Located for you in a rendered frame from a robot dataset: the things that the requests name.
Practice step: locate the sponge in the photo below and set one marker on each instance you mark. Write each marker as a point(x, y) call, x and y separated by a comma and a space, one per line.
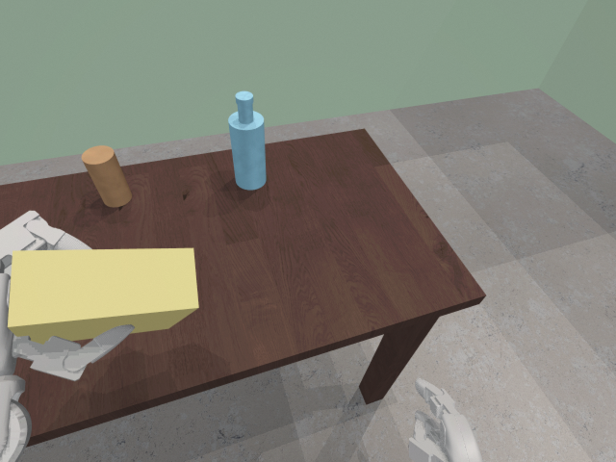
point(80, 294)

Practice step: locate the robot right hand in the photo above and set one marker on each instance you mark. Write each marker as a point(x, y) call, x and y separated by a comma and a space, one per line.
point(451, 440)

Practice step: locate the robot left hand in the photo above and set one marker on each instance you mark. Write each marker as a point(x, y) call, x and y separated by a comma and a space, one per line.
point(57, 356)

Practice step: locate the left robot forearm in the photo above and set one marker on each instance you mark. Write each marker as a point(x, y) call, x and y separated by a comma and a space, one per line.
point(15, 420)

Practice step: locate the table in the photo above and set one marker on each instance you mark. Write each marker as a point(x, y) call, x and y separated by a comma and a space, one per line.
point(333, 250)

